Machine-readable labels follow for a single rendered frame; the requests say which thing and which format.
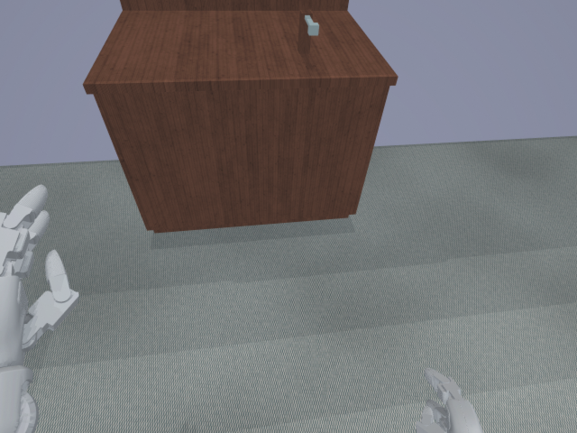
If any left robot hand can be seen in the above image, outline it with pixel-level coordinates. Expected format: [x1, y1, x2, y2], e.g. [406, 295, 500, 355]
[0, 185, 79, 368]

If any counter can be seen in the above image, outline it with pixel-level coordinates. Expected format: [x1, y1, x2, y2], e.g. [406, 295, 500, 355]
[83, 0, 398, 234]

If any robot left forearm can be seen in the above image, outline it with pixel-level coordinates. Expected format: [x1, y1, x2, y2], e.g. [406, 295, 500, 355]
[0, 365, 39, 433]

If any right robot hand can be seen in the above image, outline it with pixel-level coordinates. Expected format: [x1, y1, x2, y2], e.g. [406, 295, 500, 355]
[416, 368, 483, 433]

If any tap lever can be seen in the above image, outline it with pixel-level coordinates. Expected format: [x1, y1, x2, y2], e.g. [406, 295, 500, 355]
[305, 15, 319, 36]

